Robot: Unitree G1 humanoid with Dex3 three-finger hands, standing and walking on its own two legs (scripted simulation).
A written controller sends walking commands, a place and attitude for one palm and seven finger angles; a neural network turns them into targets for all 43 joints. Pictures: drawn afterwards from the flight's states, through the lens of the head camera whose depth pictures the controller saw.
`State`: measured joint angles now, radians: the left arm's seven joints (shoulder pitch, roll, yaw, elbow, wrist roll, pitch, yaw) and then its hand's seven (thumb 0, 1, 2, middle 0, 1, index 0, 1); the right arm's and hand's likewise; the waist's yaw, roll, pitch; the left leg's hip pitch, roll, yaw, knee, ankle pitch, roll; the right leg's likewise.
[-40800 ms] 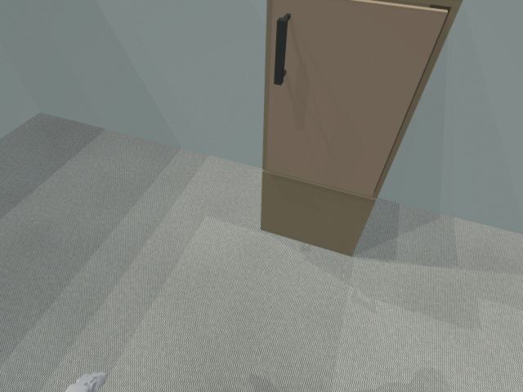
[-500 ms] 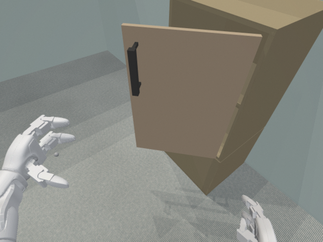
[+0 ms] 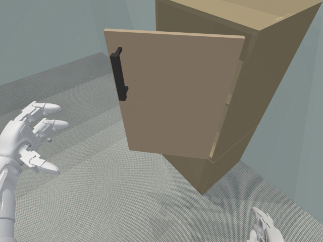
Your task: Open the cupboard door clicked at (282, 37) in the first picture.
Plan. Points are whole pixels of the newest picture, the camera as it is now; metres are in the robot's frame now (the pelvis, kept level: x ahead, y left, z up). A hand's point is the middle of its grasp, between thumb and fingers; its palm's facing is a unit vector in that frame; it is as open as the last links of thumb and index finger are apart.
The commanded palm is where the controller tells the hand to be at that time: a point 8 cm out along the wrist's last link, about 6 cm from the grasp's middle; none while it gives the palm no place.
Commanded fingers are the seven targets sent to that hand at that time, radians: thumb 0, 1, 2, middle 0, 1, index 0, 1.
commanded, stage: raise the hand with hooked fingers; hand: left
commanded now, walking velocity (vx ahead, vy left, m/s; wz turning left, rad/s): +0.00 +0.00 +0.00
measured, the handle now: (121, 75) +0.57 +0.17 +0.13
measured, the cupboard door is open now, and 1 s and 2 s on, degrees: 43 43 43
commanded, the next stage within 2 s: move the hooked fingers beside the handle in 0.24 s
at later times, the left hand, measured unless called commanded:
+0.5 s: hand (54, 134) +0.30 +0.26 +0.15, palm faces +0.02 -1.00 -0.03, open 14.0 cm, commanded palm +0.29 +0.31 +0.15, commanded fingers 0.00 -0.50 0.30 -0.30 -1.20 -0.30 -1.20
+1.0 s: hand (72, 110) +0.38 +0.25 +0.15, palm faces -0.04 -1.00 -0.01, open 14.0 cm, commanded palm +0.36 +0.30 +0.14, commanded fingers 0.00 -0.50 0.30 -0.30 -1.20 -0.30 -1.20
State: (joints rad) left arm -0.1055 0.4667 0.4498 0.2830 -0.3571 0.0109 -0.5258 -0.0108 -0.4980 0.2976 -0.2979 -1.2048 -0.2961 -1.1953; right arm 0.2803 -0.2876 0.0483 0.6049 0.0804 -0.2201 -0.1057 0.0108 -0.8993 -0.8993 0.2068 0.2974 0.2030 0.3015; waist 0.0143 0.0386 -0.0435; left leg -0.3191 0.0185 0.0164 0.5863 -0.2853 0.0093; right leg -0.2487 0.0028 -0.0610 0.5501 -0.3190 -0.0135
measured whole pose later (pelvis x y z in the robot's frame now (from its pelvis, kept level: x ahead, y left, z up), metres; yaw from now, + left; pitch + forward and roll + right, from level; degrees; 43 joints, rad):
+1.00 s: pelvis +0.01 +0.01 +0.00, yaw -1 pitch +4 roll -1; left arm -0.43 0.48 0.40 0.62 -0.27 -0.07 -0.46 -0.01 -0.50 0.30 -0.30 -1.20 -0.30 -1.20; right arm 0.35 -0.28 0.04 0.63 0.08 -0.14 -0.10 0.01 -0.90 -0.90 0.21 0.30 0.20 0.30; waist -0.03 0.02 -0.06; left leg -0.37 0.02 0.04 0.60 -0.30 0.02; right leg -0.31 0.00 -0.03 0.56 -0.32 0.00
